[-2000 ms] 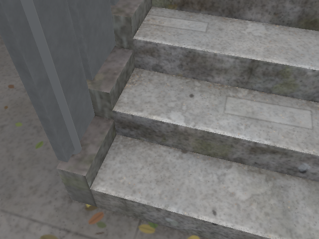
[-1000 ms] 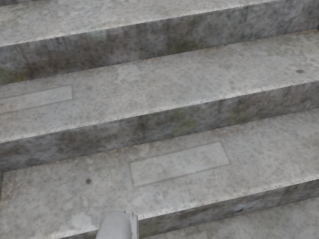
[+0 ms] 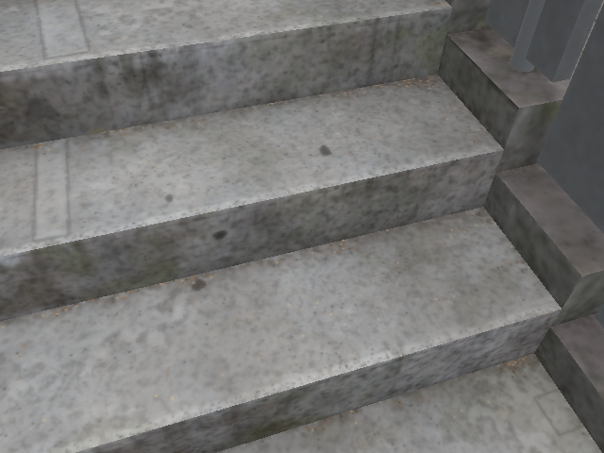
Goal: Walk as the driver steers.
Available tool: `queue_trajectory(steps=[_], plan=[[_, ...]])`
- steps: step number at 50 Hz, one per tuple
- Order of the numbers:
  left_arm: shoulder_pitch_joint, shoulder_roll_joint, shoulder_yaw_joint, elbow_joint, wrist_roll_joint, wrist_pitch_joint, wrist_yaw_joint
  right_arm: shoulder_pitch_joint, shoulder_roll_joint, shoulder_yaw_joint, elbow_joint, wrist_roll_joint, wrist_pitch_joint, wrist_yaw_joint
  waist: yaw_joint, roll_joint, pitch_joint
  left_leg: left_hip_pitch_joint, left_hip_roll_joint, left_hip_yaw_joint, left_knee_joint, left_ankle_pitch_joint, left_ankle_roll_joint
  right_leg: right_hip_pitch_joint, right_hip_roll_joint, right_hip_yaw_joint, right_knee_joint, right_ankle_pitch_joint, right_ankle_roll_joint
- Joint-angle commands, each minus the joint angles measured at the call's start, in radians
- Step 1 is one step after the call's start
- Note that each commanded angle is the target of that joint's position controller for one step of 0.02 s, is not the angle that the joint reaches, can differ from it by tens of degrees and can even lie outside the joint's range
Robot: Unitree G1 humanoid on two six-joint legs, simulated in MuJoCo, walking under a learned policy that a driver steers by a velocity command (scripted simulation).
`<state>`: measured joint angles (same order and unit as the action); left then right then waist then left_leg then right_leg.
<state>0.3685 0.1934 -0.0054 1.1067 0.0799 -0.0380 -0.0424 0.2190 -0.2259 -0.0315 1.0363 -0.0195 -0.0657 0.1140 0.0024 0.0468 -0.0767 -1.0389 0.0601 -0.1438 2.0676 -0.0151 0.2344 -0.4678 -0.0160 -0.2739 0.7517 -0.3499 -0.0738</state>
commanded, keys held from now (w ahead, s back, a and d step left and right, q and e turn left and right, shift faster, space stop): w+q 0.74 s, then q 0.26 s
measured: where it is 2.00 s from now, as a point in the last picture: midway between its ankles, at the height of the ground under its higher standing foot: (264, 367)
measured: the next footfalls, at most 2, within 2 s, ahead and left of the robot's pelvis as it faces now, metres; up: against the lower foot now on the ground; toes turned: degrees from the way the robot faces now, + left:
left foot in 0.28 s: +0.28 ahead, +0.16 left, +0.16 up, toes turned +12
right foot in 0.80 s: +0.63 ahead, +0.04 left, +0.32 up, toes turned +23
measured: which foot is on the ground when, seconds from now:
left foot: up 0.00-0.26, down 0.28-0.84, up 0.86-1.00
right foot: down 0.00-0.36, up 0.38-0.78, down 0.80-1.00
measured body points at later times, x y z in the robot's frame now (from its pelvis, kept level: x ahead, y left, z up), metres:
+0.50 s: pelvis +0.25 +0.07 +0.13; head +0.24 +0.08 +0.58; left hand +0.27 +0.33 -0.01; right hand +0.30 -0.16 -0.02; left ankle +0.24 +0.15 -0.54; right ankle +0.22 -0.11 -0.35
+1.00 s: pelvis +0.49 +0.07 +0.31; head +0.48 +0.07 +0.76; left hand +0.46 +0.34 +0.19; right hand +0.74 -0.08 +0.19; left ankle +0.39 +0.18 -0.23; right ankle +0.59 +0.02 -0.38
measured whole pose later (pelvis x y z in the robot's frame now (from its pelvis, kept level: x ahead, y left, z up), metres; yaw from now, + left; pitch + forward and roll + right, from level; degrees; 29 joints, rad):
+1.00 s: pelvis +0.49 +0.07 +0.31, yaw +34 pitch +5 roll -3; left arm 0.14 0.19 0.01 0.93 0.02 -0.09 0.00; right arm 0.16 -0.28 -0.08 0.96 -0.02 -0.08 0.07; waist 0.02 0.05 -0.14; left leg -0.87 -0.02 -0.16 1.70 -0.12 0.14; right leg -0.62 -0.04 -0.21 0.89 -0.36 -0.06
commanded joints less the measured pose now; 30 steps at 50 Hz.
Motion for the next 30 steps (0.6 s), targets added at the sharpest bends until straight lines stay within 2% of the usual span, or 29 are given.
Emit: queue_trajectory(steps=[1, 2, 3, 4, 5, 7, 8, 9, 10, 11, 12, 13, 14, 15, 16, 17, 18, 19, 20, 21, 22, 23, 24, 25, 26, 27, 28, 29, 30], plan=[[-0.122, -0.083, -0.035, -0.055, 0.028, -0.051, 0.012, 0.006, 0.118, 0.046, -0.065, 0.011, 0.02, 0.009, -0.082, -0.109, 0.045, -0.207, -0.009, -0.004, 0.348, -0.178, 0.071, 0.056, -0.28, 0.254, -0.497, 0.104, -0.152], [-0.049, -0.097, -0.048, -0.004, 0.053, -0.05, 0.009, -0.063, 0.108, 0.055, -0.093, 0.008, 0.018, 0.004, -0.058, -0.091, 0.063, -0.328, -0.014, -0.031, 0.362, -0.142, 0.115, 0.13, -0.271, 0.242, -0.487, 0.096, -0.143], [0.004, -0.082, -0.053, 0.023, 0.071, -0.046, 0.005, -0.116, 0.109, 0.063, -0.136, 0.009, 0.018, -0.004, -0.05, -0.077, 0.058, -0.392, -0.023, -0.019, 0.335, -0.149, 0.141, 0.197, -0.254, 0.208, -0.488, 0.116, -0.13], [0.019, -0.049, -0.048, 0.031, 0.075, -0.051, 0.001, -0.153, 0.09, 0.062, -0.156, 0.01, 0.017, -0.008, -0.042, -0.061, 0.069, -0.414, -0.021, 0.006, 0.268, -0.119, 0.137, 0.222, -0.224, 0.15, -0.5, 0.112, -0.119], [0.03, -0.031, -0.047, 0.033, 0.082, -0.057, 0.001, -0.189, 0.072, 0.064, -0.177, 0.013, 0.02, -0.008, -0.035, -0.069, 0.061, -0.412, -0.004, 0.04, 0.192, -0.081, 0.123, 0.24, -0.209, 0.113, -0.519, 0.124, -0.116], [0.078, -0.008, -0.052, 0.03, 0.098, -0.059, 0.0, -0.294, 0.026, 0.065, -0.232, 0.015, 0.036, -0.008, -0.013, -0.1, 0.016, -0.357, 0.048, 0.124, -0.036, 0.01, 0.08, 0.257, -0.193, 0.04, -0.568, 0.165, -0.109], [0.142, -0.022, -0.057, 0.045, 0.1, -0.058, 0.002, -0.327, 0.03, 0.07, -0.242, 0.014, 0.053, -0.009, 0.018, -0.124, 0.031, -0.354, 0.081, 0.132, -0.114, 0.015, 0.066, 0.291, -0.217, 0.049, -0.606, 0.173, -0.115], [0.035, 0.005, -0.053, -0.006, 0.08, -0.05, -0.015, -0.38, 0.02, 0.073, -0.261, 0.019, 0.071, -0.012, 0.005, -0.102, 0.044, -0.178, 0.108, 0.171, -0.369, -0.124, 0.031, 0.202, -0.248, 0.005, -0.723, 0.215, -0.123], [0.042, 0.022, -0.048, -0.009, 0.047, -0.045, -0.033, -0.474, 0.013, 0.071, -0.289, 0.013, 0.086, -0.014, 0.023, -0.11, 0.05, -0.021, 0.072, 0.237, -0.498, -0.284, -0.002, 0.119, -0.251, -0.011, -0.786, 0.281, -0.146], [0.052, 0.067, -0.044, -0.021, 0.017, -0.061, -0.039, -0.41, 0.06, 0.072, -0.274, 0.005, 0.096, 0.0, -0.011, -0.163, 0.051, 0.102, 0.029, 0.282, -0.494, -0.298, -0.044, 0.138, -0.292, -0.025, -0.749, 0.588, -0.165], [0.065, 0.12, -0.035, -0.015, 0.004, -0.072, -0.045, -0.345, 0.086, 0.077, -0.254, -0.003, 0.109, 0.012, -0.049, -0.183, 0.023, 0.101, -0.008, 0.296, -0.53, -0.331, -0.067, 0.266, -0.333, -0.043, -0.671, 0.87, -0.191], [0.064, 0.159, -0.021, -0.016, 0.006, -0.086, -0.048, -0.293, 0.066, 0.067, -0.247, -0.006, 0.097, 0.015, -0.062, -0.175, 0.03, 0.088, -0.048, 0.309, -0.617, -0.356, -0.07, 0.396, -0.356, -0.059, -0.573, 1.143, -0.206], [0.079, 0.198, 0.0, -0.013, 0.006, -0.091, -0.051, -0.246, 0.04, 0.052, -0.24, 0.002, 0.075, 0.011, -0.067, -0.191, 0.015, 0.1, -0.114, 0.338, -0.784, -0.43, -0.073, 0.525, -0.363, -0.061, -0.481, 1.316, -0.221], [0.107, 0.204, 0.01, 0.003, 0.007, -0.088, -0.054, -0.219, 0.028, 0.039, -0.237, 0.011, 0.057, -0.005, -0.073, -0.22, -0.031, 0.183, -0.162, 0.337, -0.942, -0.458, -0.068, 0.606, -0.346, -0.067, -0.378, 1.428, -0.224], [0.166, 0.155, 0.006, -0.02, 0.04, -0.096, -0.044, -0.159, -0.012, 0.024, -0.222, 0.013, 0.04, -0.041, -0.044, -0.159, -0.18, 0.484, -0.145, 0.215, -0.888, -0.101, -0.01, 0.46, -0.301, -0.06, -0.215, 1.509, -0.174], [0.163, 0.128, 0.001, -0.03, 0.05, -0.099, -0.048, 0.019, -0.042, 0.01, -0.176, 0.018, 0.037, -0.063, -0.097, -0.118, -0.263, 0.781, -0.12, 0.023, -0.994, -0.062, 0.036, 0.187, -0.24, -0.011, -0.03, 1.287, -0.123], [0.077, 0.119, -0.002, -0.049, 0.039, -0.083, -0.068, 0.227, -0.118, -0.012, -0.118, -0.004, 0.048, -0.084, -0.182, 0.001, -0.261, 0.994, -0.042, -0.258, -1.279, -0.285, 0.091, -0.107, -0.129, 0.053, 0.197, 0.768, -0.052], [-0.069, 0.077, 0.01, -0.088, -0.017, -0.06, -0.082, 0.369, -0.217, -0.045, -0.062, -0.046, 0.053, -0.083, -0.224, 0.095, -0.181, 1.022, 0.06, -0.617, -1.577, -0.395, 0.085, -0.366, -0.028, 0.241, 0.565, 0.292, -0.014], [-0.104, 0.046, 0.011, -0.097, -0.04, -0.055, -0.089, 0.376, -0.232, -0.062, -0.046, -0.054, 0.043, -0.09, -0.206, 0.13, -0.142, 0.955, 0.089, -0.697, -1.622, -0.448, 0.049, -0.494, 0.011, 0.43, 0.873, 0.36, -0.019], [-0.156, 0.0, 0.004, -0.113, -0.031, -0.064, -0.07, 0.365, -0.149, -0.045, 0.001, -0.047, 0.031, -0.086, -0.168, 0.148, -0.049, 0.831, 0.07, -0.642, -1.591, -0.511, 0.041, -0.598, 0.039, 0.502, 1.1, 0.396, -0.05], [-0.174, -0.028, -0.005, -0.133, -0.027, -0.068, -0.051, 0.291, -0.083, -0.028, 0.024, -0.033, 0.021, -0.071, -0.102, 0.089, -0.032, 0.769, 0.044, -0.545, -1.553, -0.397, 0.028, -0.659, 0.072, 0.533, 1.225, 0.408, -0.089], [-0.192, -0.03, -0.014, -0.159, -0.019, -0.066, -0.041, 0.201, -0.037, -0.011, 0.03, -0.027, 0.017, -0.061, -0.035, 0.048, -0.03, 0.718, 0.039, -0.501, -1.559, -0.305, 0.021, -0.703, 0.079, 0.535, 1.34, 0.384, -0.116], [-0.193, -0.024, -0.018, -0.172, -0.012, -0.057, -0.035, 0.067, 0.021, 0.012, 0.013, -0.017, 0.017, -0.051, 0.033, -0.031, -0.037, 0.637, 0.019, -0.41, -1.564, -0.274, 0.017, -0.721, 0.052, 0.515, 1.364, 0.373, -0.137], [-0.202, 0.004, -0.017, -0.185, -0.001, -0.039, -0.031, 0.001, 0.065, 0.033, 0.015, -0.014, 0.009, -0.044, 0.074, -0.1, -0.03, 0.586, -0.003, -0.316, -1.565, -0.23, 0.031, -0.742, 0.029, 0.469, 1.316, 0.33, -0.14], [-0.186, 0.024, -0.015, -0.184, -0.006, -0.022, -0.025, -0.012, 0.079, 0.041, 0.026, -0.027, -0.002, -0.042, 0.095, -0.088, -0.028, 0.556, -0.01, -0.253, -1.584, -0.203, 0.029, -0.763, 0.003, 0.432, 1.308, 0.315, -0.138], [-0.206, 0.045, -0.013, -0.188, -0.025, -0.012, -0.02, -0.029, 0.058, 0.037, 0.013, -0.039, -0.014, -0.043, 0.092, -0.082, -0.016, 0.485, -0.026, -0.172, -1.627, -0.197, 0.026, -0.714, -0.024, 0.374, 1.238, 0.297, -0.123], [-0.236, 0.059, -0.01, -0.207, -0.031, -0.012, -0.013, -0.018, 0.051, 0.04, 0.007, -0.054, -0.025, -0.051, 0.083, -0.075, -0.024, 0.432, -0.057, -0.123, -1.65, -0.19, 0.012, -0.661, -0.033, 0.336, 1.168, 0.303, -0.111], [-0.25, 0.033, -0.02, -0.208, -0.039, -0.017, -0.015, 0.092, 0.041, 0.046, 0.027, -0.077, -0.034, -0.066, 0.046, 0.042, -0.019, 0.454, -0.047, -0.155, -1.665, -0.152, 0.033, -0.691, -0.011, 0.293, 1.4, 0.222, -0.098], [-0.341, 0.004, -0.04, -0.244, -0.023, -0.02, -0.015, 0.227, 0.057, 0.054, 0.085, -0.095, -0.027, -0.062, 0.004, 0.028, 0.005, 0.58, -0.002, -0.228, -1.667, -0.21, 0.037, -0.856, -0.016, 0.314, 1.5, 0.128, -0.118]])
